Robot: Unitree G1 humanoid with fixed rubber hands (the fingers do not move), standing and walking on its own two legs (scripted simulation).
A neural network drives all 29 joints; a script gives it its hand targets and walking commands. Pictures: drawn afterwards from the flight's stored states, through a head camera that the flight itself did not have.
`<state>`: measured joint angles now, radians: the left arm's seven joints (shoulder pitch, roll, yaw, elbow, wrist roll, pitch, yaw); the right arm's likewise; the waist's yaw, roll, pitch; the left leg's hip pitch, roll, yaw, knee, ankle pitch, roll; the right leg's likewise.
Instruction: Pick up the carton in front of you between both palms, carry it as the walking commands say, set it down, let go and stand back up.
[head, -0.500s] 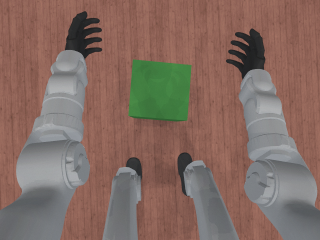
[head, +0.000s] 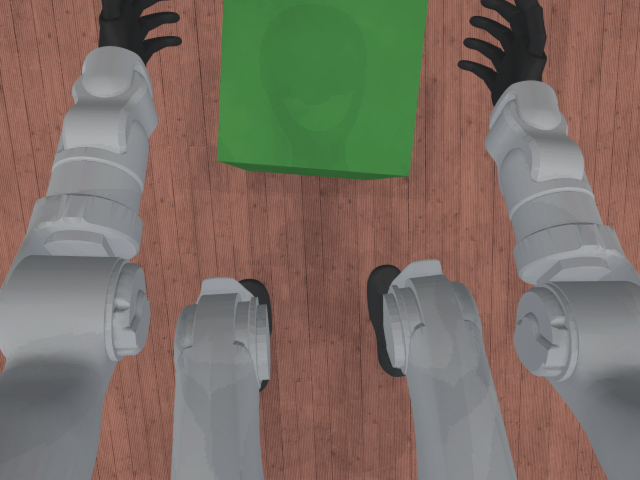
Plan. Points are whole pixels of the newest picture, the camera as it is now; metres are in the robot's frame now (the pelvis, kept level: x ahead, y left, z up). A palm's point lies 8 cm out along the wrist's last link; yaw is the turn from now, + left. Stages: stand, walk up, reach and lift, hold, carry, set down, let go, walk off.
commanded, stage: reach and lift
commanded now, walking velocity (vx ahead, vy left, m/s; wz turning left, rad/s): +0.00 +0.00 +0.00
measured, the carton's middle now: (316, 99) +0.52 +0.00 -0.30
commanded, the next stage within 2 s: none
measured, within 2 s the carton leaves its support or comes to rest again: leaves its support in 1.04 s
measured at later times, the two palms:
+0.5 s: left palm (167, 73) +0.54 +0.17 -0.24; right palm (465, 90) +0.51 -0.18 -0.23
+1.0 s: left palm (190, 67) +0.55 +0.15 -0.23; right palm (447, 82) +0.52 -0.16 -0.23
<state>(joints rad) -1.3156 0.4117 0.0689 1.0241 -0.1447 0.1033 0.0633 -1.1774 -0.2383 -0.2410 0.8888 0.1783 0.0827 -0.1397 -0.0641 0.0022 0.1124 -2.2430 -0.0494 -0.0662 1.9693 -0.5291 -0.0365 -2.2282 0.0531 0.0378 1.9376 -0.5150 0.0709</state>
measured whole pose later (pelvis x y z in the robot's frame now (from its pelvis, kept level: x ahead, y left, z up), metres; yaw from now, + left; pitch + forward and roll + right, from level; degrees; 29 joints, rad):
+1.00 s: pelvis -0.01 +0.00 -0.06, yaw +0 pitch +38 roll -2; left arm -1.53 0.32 0.05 1.23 -0.10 0.09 0.10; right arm -1.41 -0.20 -0.28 1.10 0.11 0.08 -0.16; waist -0.05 -0.02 0.32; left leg -2.29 -0.04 -0.05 2.20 -0.56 -0.03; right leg -2.28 0.06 0.04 2.16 -0.55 0.08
